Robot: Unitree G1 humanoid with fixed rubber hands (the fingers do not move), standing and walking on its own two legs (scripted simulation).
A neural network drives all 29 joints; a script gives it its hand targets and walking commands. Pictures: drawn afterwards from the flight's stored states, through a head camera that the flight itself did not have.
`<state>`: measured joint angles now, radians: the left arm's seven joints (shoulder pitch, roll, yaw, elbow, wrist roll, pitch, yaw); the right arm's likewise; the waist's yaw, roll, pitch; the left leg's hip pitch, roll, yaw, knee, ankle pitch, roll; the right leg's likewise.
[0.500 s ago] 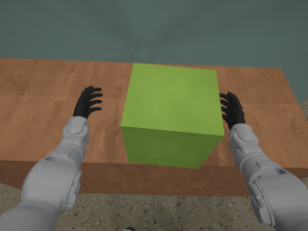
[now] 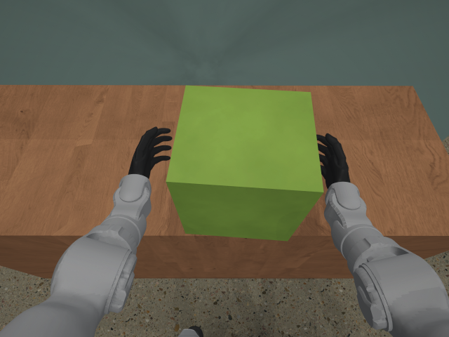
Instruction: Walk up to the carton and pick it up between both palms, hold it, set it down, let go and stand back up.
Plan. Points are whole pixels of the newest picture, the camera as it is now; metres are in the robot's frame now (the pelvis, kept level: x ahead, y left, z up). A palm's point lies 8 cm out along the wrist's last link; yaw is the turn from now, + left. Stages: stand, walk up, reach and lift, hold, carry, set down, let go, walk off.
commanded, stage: reach and lift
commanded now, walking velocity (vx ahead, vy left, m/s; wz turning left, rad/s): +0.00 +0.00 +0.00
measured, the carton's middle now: (241, 170) +0.44 -0.01 -0.03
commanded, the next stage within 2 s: none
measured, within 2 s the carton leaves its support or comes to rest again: leaves its support in 1.56 s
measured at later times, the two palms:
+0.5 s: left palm (153, 171) +0.42 +0.16 +0.01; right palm (325, 179) +0.41 -0.16 +0.00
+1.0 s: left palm (154, 172) +0.42 +0.16 +0.00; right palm (325, 180) +0.41 -0.16 +0.00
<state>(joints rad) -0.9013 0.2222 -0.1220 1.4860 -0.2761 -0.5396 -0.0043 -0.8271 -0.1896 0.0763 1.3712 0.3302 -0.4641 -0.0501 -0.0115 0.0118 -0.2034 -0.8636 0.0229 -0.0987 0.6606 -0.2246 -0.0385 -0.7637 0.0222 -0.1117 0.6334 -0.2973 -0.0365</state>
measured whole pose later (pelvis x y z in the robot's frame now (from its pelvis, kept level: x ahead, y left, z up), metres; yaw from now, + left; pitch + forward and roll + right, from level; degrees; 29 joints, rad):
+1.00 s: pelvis +0.00 +0.00 +0.01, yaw +1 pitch +26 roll -1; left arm -0.89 0.13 0.28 1.49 0.08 -0.62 0.04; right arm -0.81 -0.05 -0.47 1.32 -0.25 -0.55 -0.11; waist -0.01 0.01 -0.19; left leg -0.84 0.02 -0.10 0.56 -0.17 -0.04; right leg -0.75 0.02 -0.11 0.56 -0.26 -0.03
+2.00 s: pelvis -0.02 +0.00 +0.01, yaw +0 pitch +26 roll -2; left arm -0.86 0.12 0.28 1.47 0.08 -0.65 0.06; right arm -0.79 -0.05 -0.45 1.32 -0.27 -0.66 -0.12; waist -0.01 0.01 -0.20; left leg -0.84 0.02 -0.10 0.47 -0.10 -0.04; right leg -0.75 0.02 -0.11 0.47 -0.18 -0.03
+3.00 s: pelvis -0.01 +0.00 +0.04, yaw +2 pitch +4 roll -1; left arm -0.70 0.10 0.24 0.88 0.07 0.07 0.03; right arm -0.70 -0.01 -0.20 0.93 -0.06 -0.03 -0.18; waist -0.01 -0.02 -0.13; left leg -0.30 0.01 -0.10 0.30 -0.07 -0.04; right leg -0.21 0.01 -0.11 0.30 -0.16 -0.02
